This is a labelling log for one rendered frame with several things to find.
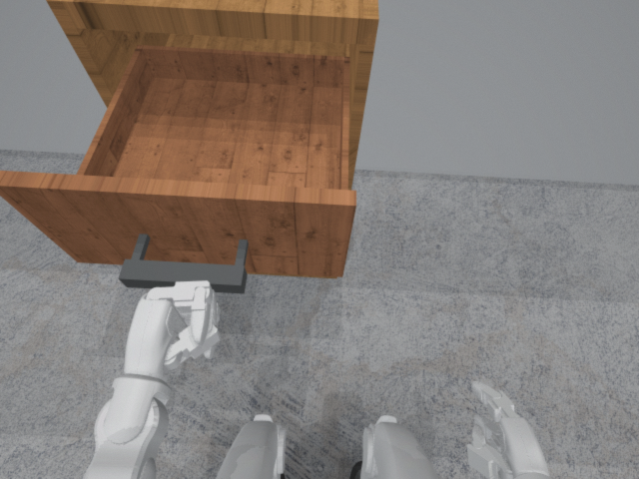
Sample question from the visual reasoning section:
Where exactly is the robot left forearm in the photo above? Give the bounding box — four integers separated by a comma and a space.
83, 374, 172, 479

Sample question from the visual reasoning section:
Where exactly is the robot thigh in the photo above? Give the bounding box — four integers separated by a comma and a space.
362, 422, 439, 479
216, 421, 286, 479

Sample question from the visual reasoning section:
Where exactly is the robot left hand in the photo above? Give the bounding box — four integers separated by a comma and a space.
124, 280, 221, 382

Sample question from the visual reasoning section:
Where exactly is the left robot thigh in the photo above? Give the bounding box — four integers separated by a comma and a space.
216, 421, 286, 479

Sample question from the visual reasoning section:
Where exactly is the right robot thigh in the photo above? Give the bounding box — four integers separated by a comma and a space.
362, 422, 439, 479

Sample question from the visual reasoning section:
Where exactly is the handle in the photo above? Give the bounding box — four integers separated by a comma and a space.
118, 234, 249, 293

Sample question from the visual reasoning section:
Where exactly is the drawer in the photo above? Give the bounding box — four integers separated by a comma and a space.
0, 45, 356, 277

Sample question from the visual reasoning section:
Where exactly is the cabinet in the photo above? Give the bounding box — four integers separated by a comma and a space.
46, 0, 379, 278

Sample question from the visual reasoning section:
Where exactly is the robot right hand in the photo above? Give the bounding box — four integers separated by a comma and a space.
467, 381, 550, 479

